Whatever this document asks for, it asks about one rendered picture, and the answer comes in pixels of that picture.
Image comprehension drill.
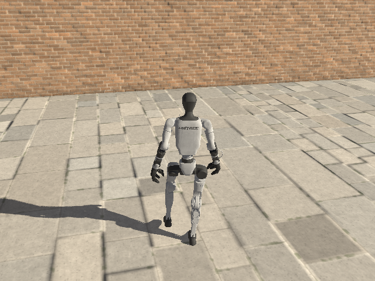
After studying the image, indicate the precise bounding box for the robot right forearm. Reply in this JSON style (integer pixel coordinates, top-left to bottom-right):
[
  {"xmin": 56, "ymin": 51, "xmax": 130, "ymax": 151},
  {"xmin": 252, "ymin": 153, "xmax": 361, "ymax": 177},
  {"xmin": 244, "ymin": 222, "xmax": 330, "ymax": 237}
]
[{"xmin": 210, "ymin": 142, "xmax": 220, "ymax": 165}]

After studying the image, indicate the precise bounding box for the robot left upper arm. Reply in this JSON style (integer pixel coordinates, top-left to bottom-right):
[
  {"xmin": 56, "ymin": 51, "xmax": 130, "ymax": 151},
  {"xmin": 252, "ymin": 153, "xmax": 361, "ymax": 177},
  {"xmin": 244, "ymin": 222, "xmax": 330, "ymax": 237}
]
[{"xmin": 160, "ymin": 118, "xmax": 176, "ymax": 150}]

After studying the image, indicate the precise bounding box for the robot right hand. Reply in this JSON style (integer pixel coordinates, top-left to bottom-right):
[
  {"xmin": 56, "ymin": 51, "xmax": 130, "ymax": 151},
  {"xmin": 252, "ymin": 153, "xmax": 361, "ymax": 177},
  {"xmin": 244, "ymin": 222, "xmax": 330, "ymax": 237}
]
[{"xmin": 207, "ymin": 162, "xmax": 221, "ymax": 175}]

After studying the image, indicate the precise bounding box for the humanoid robot torso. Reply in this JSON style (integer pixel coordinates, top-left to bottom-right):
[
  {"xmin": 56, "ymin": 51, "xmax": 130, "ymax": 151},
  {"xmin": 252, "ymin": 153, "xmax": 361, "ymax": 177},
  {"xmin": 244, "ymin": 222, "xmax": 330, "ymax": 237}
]
[{"xmin": 175, "ymin": 115, "xmax": 202, "ymax": 176}]

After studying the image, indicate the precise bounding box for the robot left thigh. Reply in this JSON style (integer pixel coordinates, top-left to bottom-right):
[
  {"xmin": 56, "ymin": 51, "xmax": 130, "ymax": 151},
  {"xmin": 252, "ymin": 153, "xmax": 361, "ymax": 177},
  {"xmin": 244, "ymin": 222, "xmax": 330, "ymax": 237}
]
[{"xmin": 166, "ymin": 162, "xmax": 180, "ymax": 192}]

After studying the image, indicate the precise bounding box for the robot left forearm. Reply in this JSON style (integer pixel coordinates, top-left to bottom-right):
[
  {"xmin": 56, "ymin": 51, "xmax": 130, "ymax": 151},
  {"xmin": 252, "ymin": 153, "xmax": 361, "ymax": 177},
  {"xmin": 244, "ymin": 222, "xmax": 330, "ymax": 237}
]
[{"xmin": 152, "ymin": 141, "xmax": 166, "ymax": 169}]

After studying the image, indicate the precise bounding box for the robot left hand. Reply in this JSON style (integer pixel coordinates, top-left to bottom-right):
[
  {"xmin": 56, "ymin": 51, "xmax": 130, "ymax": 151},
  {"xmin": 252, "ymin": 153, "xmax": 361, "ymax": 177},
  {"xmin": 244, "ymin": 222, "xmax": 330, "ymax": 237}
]
[{"xmin": 151, "ymin": 167, "xmax": 164, "ymax": 183}]

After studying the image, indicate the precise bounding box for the robot right upper arm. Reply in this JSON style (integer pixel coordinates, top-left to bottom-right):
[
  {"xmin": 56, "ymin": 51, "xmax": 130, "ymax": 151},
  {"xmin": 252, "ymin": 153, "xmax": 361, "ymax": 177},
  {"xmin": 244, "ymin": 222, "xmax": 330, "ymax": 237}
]
[{"xmin": 201, "ymin": 118, "xmax": 216, "ymax": 150}]

